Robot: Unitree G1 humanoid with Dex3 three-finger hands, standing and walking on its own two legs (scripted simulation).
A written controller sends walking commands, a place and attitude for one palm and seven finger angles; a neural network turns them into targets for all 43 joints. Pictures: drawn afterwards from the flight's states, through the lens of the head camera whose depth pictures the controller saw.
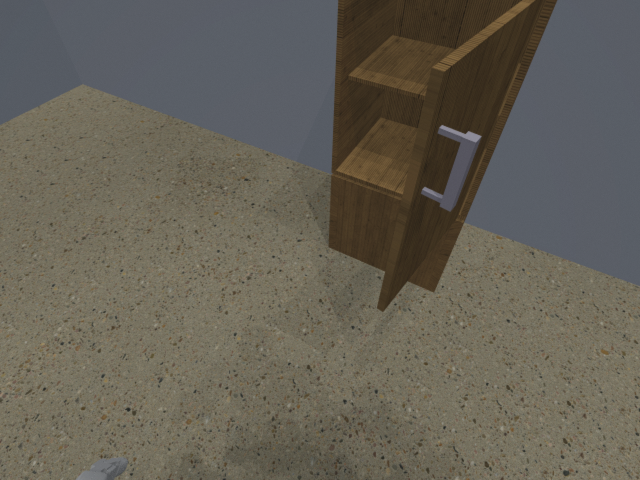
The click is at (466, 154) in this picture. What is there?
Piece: cupboard door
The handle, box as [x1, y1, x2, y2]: [421, 125, 481, 211]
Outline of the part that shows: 442,125 439,127 438,133 459,141 460,145 444,193 441,195 426,187 422,189 421,193 438,201 440,203 439,206 450,211 455,205 481,136 469,131 464,134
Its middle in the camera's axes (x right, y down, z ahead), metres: +0.21 -0.11 +0.63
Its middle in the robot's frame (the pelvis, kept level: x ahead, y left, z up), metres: +0.57 -0.17 +0.08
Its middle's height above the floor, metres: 0.85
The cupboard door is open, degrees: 81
